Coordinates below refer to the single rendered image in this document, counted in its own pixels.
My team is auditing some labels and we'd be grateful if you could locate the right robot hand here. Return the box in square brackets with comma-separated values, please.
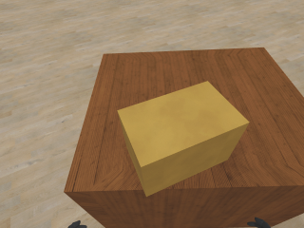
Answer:
[247, 217, 271, 228]

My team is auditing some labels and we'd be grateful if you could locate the carton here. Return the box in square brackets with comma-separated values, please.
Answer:
[117, 81, 249, 197]

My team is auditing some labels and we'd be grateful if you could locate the pedestal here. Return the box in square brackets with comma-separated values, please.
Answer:
[64, 47, 304, 228]

